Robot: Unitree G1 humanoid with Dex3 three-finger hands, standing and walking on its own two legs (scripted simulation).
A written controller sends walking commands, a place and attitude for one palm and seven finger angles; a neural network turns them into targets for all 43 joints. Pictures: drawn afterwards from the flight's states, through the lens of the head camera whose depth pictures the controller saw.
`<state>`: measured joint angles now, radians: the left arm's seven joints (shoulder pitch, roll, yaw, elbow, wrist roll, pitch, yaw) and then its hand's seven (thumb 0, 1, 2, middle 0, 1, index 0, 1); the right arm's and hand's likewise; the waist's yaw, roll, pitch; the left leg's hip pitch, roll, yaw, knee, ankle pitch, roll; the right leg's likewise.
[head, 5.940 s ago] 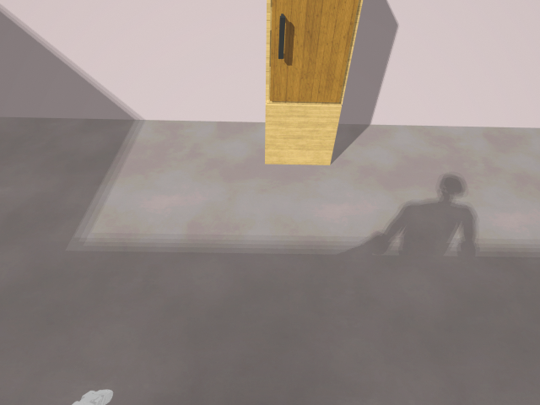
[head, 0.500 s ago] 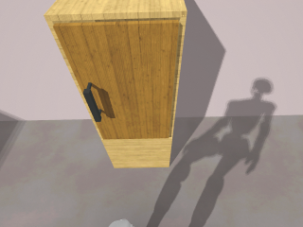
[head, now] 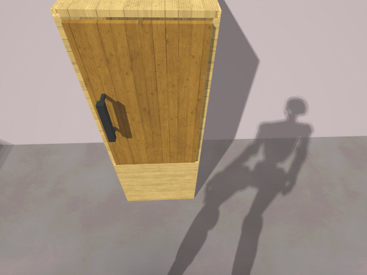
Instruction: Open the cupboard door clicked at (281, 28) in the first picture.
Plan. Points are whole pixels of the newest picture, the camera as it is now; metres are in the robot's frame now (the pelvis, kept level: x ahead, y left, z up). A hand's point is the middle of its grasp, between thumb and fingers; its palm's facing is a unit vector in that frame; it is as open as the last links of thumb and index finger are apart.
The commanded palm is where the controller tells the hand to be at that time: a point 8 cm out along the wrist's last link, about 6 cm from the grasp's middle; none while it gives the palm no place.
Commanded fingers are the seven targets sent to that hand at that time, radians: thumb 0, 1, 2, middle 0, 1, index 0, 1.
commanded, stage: come to a stop and stand still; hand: left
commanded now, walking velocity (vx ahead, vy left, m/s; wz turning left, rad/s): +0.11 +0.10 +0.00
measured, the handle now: (108, 118) +0.55 +0.27 -0.04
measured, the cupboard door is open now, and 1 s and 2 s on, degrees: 0 0 0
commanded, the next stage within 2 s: look again from close up in 0.36 s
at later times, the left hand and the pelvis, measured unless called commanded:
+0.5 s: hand out of the picture -0.04 +0.17 -0.17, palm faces +0.08 -0.97 -0.21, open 7.3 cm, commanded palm none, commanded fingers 0.00 0.90 0.90 -0.20 -0.30 -0.20 -0.30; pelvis +0.00 +0.00 +0.00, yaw +3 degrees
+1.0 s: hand out of the picture +0.03 +0.26 -0.17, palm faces +0.04 -0.96 -0.27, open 7.4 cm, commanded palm none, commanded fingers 0.00 0.90 0.90 -0.20 -0.30 -0.20 -0.30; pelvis -0.04 +0.05 -0.01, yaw +1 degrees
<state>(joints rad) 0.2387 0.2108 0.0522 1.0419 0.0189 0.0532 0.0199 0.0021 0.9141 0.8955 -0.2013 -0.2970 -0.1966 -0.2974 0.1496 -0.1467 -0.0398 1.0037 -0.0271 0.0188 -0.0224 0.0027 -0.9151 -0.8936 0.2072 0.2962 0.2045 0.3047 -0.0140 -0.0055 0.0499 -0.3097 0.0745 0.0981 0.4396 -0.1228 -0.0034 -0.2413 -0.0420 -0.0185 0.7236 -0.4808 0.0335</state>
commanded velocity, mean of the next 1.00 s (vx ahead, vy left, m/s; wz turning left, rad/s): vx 0.03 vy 0.06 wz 0.00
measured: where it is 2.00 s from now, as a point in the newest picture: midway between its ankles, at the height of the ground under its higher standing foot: outside the picture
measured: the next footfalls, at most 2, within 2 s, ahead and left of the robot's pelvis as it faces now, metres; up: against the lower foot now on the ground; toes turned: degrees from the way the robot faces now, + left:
right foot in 0.04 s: -0.01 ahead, -0.14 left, +0.00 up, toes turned -2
left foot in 0.52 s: +0.02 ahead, +0.14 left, +0.00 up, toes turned +5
